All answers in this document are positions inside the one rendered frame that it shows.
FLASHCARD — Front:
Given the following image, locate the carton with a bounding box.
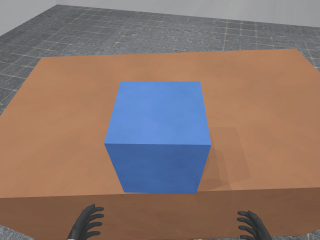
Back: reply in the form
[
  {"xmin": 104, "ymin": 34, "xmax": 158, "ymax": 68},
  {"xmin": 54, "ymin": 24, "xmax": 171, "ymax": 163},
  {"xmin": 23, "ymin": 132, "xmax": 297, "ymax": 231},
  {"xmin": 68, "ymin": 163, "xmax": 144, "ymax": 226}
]
[{"xmin": 104, "ymin": 81, "xmax": 211, "ymax": 194}]

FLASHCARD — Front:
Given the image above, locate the pedestal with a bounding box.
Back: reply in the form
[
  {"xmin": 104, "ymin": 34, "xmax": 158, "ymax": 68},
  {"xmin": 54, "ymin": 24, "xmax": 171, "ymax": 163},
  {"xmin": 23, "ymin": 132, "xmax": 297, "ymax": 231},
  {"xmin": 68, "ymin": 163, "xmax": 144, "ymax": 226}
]
[{"xmin": 0, "ymin": 48, "xmax": 320, "ymax": 240}]

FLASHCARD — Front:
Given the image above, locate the right robot hand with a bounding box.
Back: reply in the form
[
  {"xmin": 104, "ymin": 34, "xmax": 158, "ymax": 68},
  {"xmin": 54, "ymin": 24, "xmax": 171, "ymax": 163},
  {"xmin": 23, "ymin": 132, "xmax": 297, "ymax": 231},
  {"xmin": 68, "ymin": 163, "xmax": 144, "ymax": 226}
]
[{"xmin": 237, "ymin": 210, "xmax": 272, "ymax": 240}]

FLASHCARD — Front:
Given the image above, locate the left robot hand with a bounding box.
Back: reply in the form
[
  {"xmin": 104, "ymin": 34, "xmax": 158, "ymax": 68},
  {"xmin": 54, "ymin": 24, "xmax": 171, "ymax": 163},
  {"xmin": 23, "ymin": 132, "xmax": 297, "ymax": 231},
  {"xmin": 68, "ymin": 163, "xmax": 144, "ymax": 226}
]
[{"xmin": 66, "ymin": 204, "xmax": 104, "ymax": 240}]

